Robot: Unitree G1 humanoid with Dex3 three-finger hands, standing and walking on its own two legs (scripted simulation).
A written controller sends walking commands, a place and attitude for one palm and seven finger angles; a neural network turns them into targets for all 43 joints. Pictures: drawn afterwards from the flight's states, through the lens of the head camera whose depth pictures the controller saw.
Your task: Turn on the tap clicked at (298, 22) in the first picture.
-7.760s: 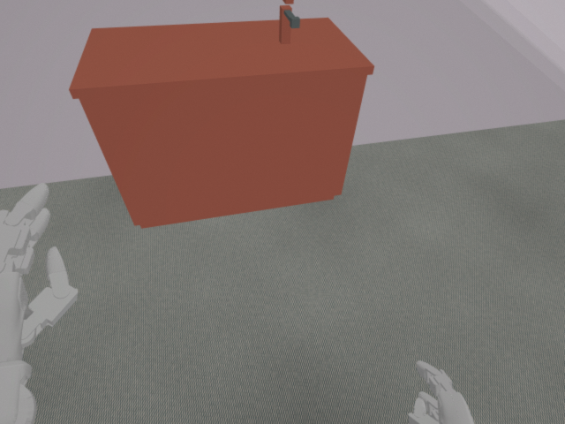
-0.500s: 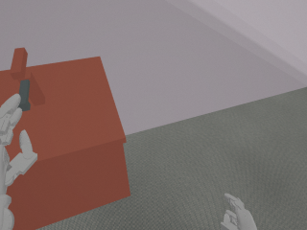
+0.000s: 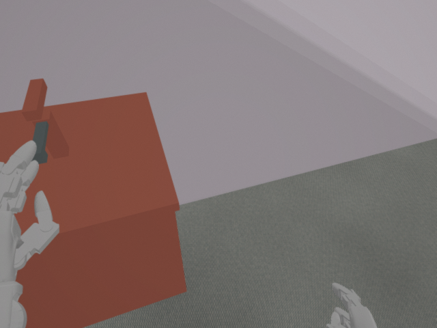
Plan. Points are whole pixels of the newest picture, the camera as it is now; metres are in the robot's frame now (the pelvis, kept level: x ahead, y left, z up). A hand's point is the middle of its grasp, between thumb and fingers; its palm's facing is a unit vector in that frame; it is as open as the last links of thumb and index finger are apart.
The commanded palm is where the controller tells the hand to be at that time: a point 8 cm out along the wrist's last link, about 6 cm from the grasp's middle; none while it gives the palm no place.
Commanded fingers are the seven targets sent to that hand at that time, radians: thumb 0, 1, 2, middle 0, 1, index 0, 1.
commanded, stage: shuffle to correct the standing spot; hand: left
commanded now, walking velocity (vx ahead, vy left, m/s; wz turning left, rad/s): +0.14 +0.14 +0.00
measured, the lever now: (37, 155) +0.42 +0.40 +0.08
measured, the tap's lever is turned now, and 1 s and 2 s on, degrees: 0 0 0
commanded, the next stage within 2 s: come to a stop and stand still in 0.30 s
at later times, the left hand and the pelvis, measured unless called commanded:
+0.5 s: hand (25, 182) +0.28 +0.31 +0.16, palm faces +0.43 -0.82 -0.38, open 7.4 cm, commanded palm +0.23 +0.35 +0.18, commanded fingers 0.00 0.90 0.90 -0.20 -0.30 -0.20 -0.30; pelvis +0.07 +0.07 -0.02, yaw +1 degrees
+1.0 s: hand (32, 163) +0.32 +0.32 +0.16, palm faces +0.38 -0.85 -0.36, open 7.4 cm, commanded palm +0.26 +0.36 +0.18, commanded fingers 0.00 0.90 0.90 -0.20 -0.30 -0.20 -0.30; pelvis +0.11 +0.08 +0.01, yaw +1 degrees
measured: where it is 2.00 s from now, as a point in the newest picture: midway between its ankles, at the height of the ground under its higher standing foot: outside the picture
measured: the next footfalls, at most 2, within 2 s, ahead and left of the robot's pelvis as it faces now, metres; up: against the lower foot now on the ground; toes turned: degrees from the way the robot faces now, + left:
left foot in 0.46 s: +0.17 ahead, +0.20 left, +0.00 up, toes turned +4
right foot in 0.62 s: +0.11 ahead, -0.04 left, +0.00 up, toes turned +1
